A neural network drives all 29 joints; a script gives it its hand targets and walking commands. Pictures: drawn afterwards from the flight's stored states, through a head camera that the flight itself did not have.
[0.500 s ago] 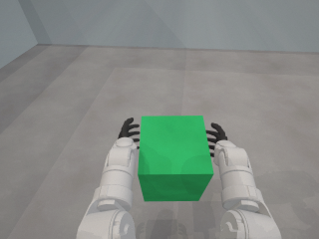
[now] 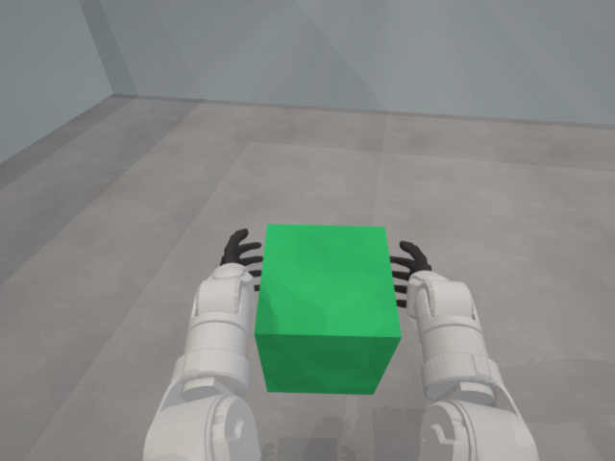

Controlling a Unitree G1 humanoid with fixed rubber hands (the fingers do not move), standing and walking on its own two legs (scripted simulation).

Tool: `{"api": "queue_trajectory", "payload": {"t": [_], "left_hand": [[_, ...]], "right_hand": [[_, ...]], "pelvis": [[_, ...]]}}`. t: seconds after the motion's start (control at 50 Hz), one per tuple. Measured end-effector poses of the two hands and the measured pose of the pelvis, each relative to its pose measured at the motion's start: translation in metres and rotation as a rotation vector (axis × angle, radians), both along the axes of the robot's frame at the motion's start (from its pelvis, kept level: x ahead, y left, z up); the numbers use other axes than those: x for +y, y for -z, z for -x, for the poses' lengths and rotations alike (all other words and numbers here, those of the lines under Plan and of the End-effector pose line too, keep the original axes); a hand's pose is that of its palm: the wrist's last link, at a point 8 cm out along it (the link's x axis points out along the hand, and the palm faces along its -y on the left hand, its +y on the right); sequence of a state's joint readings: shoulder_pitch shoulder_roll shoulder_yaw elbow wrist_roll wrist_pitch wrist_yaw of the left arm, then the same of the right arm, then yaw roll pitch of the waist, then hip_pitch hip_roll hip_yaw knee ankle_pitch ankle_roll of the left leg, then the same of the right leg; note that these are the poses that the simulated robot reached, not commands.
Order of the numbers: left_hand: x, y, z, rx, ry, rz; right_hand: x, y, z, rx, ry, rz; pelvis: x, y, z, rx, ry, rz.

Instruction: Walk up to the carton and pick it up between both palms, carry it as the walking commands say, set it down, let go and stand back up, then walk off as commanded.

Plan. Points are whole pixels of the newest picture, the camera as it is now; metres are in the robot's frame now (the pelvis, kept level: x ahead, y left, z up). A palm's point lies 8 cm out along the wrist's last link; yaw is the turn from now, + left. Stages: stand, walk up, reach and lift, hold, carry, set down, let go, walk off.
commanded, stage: reach and lift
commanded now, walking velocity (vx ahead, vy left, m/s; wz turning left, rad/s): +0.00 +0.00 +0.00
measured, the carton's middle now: (323, 313) +0.34 -0.01 +0.00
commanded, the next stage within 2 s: hold in 1.16 s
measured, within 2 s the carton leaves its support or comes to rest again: neither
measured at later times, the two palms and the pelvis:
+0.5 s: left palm (236, 289) +0.33 +0.11 +0.08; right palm (421, 283) +0.33 -0.15 +0.07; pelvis +0.00 -0.01 +0.00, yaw +0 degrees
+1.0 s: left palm (235, 299) +0.32 +0.11 +0.07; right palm (422, 285) +0.32 -0.15 +0.08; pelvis +0.00 -0.01 +0.00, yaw +0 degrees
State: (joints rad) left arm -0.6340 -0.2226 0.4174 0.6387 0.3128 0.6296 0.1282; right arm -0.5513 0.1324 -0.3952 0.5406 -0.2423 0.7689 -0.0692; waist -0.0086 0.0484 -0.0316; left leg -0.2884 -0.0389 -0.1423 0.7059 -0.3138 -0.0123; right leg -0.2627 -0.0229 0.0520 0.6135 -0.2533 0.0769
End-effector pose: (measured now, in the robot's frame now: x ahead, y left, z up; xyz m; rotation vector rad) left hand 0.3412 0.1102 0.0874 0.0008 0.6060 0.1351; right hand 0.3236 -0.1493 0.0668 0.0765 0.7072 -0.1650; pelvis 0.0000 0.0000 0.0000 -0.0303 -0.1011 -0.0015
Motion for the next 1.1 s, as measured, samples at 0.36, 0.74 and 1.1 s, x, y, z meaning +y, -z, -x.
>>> {"api": "queue_trajectory", "payload": {"t": [0.36,0.74,1.1], "left_hand": [[-0.004,0.011,0.009,0.053,0.019,-0.054],[-0.002,0.015,0.014,0.08,0.001,-0.058],[-0.002,0.015,0.028,0.077,0.009,-0.075]], "right_hand": [[-0.005,-0.009,-0.007,-0.029,0.015,0.015],[-0.003,-0.005,-0.004,-0.024,0.006,0.01],[-0.002,-0.008,0.006,-0.042,0.002,0.025]], "pelvis": [[-0.004,-0.002,-0.005,-0.002,0.003,-0.007],[-0.005,-0.003,-0.005,-0.007,0.004,-0.01],[-0.006,-0.003,0.0,-0.029,0.004,-0.01]]}}
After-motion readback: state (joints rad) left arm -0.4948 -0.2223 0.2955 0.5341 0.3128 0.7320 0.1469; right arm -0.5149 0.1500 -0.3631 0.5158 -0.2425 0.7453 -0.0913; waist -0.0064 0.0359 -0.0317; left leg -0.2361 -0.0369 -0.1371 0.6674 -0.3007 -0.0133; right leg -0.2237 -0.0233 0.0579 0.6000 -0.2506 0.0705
